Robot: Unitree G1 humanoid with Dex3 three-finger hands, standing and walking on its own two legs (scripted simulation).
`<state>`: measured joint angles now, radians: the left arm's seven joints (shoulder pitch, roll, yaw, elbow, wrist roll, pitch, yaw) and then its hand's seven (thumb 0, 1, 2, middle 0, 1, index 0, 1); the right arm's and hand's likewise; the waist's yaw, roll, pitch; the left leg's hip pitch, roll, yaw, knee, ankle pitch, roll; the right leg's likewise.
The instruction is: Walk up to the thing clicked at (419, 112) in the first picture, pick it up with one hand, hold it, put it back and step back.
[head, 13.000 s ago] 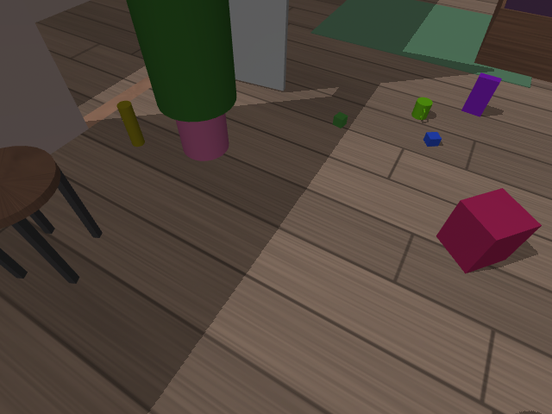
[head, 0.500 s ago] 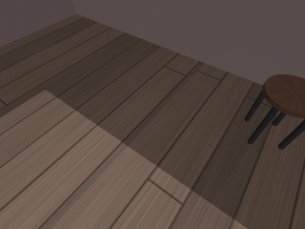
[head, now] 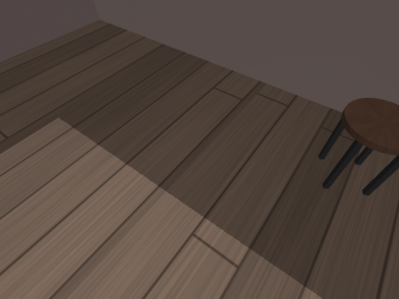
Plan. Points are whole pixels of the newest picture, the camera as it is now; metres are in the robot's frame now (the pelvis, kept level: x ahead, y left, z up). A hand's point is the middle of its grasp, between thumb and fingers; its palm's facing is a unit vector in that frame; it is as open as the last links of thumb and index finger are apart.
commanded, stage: stand
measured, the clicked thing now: out of the picture -0.99 -1.69 -0.73
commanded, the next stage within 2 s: walk up in 0.84 s
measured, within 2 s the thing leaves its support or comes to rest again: neither
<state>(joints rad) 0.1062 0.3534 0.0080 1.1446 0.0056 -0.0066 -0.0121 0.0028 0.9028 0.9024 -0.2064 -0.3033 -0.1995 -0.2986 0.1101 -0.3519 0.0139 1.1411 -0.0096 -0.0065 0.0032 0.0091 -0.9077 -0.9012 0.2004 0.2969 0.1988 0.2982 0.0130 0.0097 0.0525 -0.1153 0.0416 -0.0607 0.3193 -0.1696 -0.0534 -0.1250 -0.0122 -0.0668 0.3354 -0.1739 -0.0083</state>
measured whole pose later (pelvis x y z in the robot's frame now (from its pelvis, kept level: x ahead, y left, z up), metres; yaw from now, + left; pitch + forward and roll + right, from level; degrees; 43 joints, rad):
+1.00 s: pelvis +0.02 +0.01 +0.00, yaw +1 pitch -2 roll +0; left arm 0.20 0.37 0.08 1.04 0.04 -0.03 -0.04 0.00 0.90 0.90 -0.21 -0.30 -0.20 -0.30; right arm 0.21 -0.39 -0.04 1.07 -0.04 -0.01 0.04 0.01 -0.91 -0.90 0.20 0.30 0.20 0.30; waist 0.03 0.00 0.04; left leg -0.27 0.03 0.00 0.68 -0.44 0.02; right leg -0.11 -0.03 -0.08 0.39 -0.24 -0.04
